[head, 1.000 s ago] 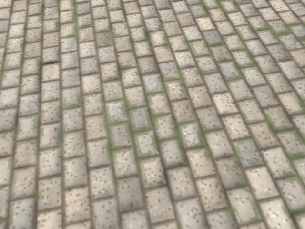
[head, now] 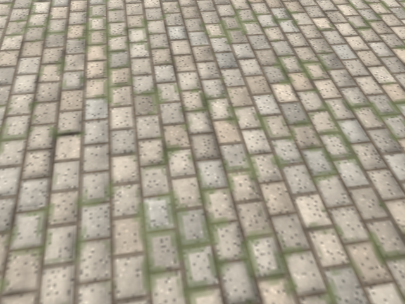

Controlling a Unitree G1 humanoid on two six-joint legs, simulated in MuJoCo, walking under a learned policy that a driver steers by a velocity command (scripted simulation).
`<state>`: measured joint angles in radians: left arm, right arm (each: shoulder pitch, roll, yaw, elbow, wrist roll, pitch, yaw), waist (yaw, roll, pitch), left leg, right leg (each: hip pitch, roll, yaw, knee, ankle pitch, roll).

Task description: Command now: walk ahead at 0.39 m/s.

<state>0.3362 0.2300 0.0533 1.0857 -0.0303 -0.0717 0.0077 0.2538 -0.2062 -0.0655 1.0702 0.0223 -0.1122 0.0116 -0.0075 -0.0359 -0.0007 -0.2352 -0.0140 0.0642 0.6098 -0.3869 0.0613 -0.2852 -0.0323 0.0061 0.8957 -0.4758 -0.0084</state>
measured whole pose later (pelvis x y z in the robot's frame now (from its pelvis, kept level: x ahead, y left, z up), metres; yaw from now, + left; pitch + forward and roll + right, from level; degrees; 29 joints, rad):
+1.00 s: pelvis +0.52 +0.04 -0.01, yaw +18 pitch +2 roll -1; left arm 0.30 0.26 0.07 1.00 0.00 -0.05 0.02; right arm 0.06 -0.24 -0.09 0.79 0.03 -0.05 0.05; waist 0.02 0.01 0.05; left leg -0.53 -0.01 0.08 0.66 -0.17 0.12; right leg -0.04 -0.11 -0.23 0.79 -0.47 0.04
